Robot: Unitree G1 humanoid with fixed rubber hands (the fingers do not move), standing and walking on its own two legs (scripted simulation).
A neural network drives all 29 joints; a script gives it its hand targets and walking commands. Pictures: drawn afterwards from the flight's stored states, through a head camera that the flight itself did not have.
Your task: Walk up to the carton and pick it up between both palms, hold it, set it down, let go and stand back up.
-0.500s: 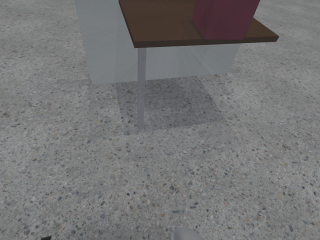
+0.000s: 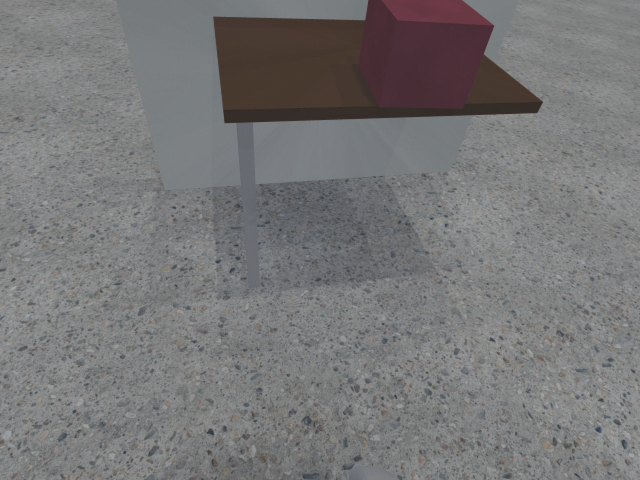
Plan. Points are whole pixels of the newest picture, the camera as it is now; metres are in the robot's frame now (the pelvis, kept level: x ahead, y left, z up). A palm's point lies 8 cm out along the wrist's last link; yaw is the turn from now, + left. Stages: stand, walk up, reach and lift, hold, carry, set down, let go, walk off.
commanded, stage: walk up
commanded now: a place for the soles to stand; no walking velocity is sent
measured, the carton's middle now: (416, 47) +1.13 -0.21 +0.11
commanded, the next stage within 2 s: none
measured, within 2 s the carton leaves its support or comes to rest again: neither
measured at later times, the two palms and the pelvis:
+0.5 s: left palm (203, 474) +0.17 +0.15 -0.09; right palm out of the picture +0.17 -0.48 -0.08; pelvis +0.12 -0.15 +0.01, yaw +4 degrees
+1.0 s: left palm (226, 404) +0.26 +0.14 -0.10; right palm (613, 368) +0.36 -0.48 -0.09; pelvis +0.24 -0.18 +0.00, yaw +10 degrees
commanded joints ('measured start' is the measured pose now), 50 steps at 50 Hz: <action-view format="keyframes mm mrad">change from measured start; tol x32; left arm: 1 -176 256 71 -147 -5 -74 4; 50 93 283 61 39 -25 -138 88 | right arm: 1 75 -376 -98 -25 4 -16 -46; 32 -137 -219 -63 -38 -5 42 72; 38 205 -381 -108 -2 26 11 26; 50 -187 -156 -4 -90 26 94 25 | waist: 1 -33 140 76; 10 3 329 7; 14 211 -376 -75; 38 -149 384 -93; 50 90 -51 -86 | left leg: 1 269 378 -734 -597 -267 251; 11 -126 259 -334 -390 -167 171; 15 -559 -17 -257 556 -112 34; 35 92 8 -45 -262 140 68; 38 600 356 -892 -599 137 287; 44 186 223 -377 -376 777 233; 50 -315 2 -152 114 108 34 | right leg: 1 -407 -132 139 40 102 34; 12 422 -33 -85 -408 63 -8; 15 449 -461 869 -1048 -725 -183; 33 334 -412 267 -905 83 -202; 40 -274 -101 42 40 -31 -5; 48 376 -25 -64 -443 273 -29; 50 472 -231 328 -712 158 -79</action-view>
